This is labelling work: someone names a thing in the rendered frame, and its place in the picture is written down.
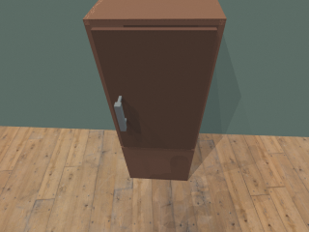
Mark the handle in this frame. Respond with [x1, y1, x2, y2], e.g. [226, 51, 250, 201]
[114, 96, 127, 131]

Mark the cupboard door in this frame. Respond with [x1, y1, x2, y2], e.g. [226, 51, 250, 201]
[91, 27, 217, 150]

